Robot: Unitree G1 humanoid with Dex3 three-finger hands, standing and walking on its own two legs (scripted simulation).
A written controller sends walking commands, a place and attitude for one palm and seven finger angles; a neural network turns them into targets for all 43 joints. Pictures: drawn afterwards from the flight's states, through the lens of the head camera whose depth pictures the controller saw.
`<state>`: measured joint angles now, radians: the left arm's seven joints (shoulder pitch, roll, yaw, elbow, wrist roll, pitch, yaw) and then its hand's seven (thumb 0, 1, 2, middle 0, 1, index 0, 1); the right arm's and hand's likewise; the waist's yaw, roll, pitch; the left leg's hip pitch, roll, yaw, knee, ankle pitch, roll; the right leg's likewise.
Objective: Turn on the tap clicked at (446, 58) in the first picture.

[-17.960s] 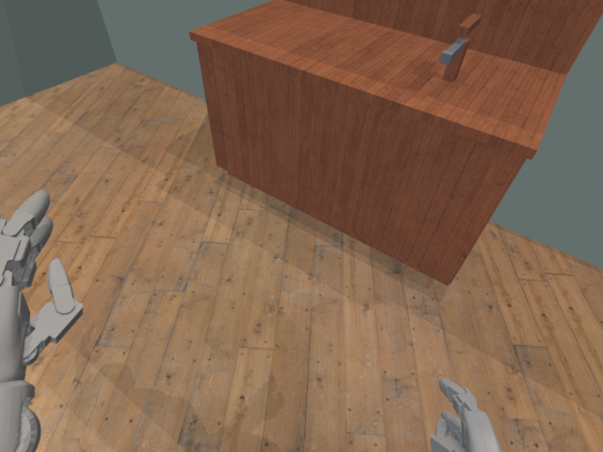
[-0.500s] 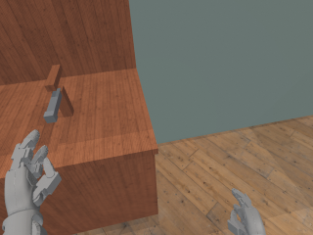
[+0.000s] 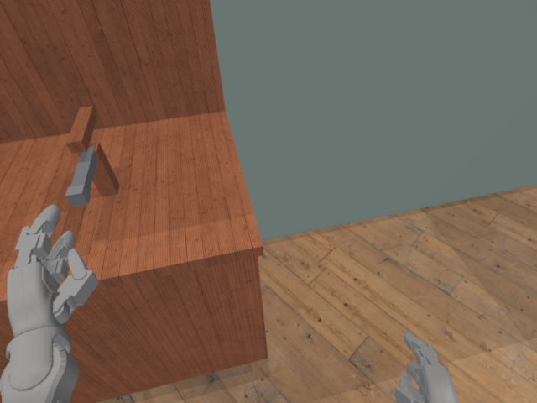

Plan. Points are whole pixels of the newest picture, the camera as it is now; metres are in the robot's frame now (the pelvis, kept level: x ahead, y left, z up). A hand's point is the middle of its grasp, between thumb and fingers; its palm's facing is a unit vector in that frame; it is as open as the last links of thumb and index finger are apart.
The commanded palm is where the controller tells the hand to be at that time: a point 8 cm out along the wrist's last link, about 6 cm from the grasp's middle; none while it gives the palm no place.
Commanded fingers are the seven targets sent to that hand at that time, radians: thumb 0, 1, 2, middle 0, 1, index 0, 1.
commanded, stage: reach beside the lever's end, fingers flat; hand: left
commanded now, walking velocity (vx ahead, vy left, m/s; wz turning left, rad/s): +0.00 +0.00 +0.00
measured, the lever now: (78, 195) +0.41 +0.40 +0.09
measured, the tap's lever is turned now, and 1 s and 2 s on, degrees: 0 0 0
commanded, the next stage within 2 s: push the lever round in 2.00 s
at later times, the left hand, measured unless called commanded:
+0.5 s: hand (72, 257) +0.26 +0.31 +0.11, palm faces +0.55 -0.83 -0.07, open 7.5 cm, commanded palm +0.22 +0.35 +0.11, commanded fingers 0.00 0.90 0.90 -0.18 -0.24 -0.18 -0.24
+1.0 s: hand (63, 238) +0.31 +0.36 +0.09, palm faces +0.58 -0.81 -0.06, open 7.7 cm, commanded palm +0.26 +0.40 +0.09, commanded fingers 0.00 0.90 0.90 -0.16 -0.18 -0.16 -0.18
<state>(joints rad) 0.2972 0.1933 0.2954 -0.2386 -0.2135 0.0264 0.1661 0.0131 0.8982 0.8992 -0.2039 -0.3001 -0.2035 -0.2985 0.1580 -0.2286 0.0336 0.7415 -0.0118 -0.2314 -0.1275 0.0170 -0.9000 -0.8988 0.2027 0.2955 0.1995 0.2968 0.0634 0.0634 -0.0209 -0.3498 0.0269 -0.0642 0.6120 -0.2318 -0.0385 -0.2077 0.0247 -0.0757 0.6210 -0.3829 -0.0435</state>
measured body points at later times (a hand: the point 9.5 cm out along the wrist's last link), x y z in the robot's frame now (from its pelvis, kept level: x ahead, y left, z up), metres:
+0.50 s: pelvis +0.00 +0.02 +0.00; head +0.00 +0.01 +0.45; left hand +0.23 +0.36 +0.12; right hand +0.18 -0.21 -0.09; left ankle +0.06 +0.15 -0.72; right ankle -0.03 -0.09 -0.72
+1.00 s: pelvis -0.01 +0.03 -0.01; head +0.01 +0.03 +0.44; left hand +0.27 +0.40 +0.10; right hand +0.14 -0.22 -0.11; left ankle +0.06 +0.15 -0.72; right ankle -0.03 -0.09 -0.72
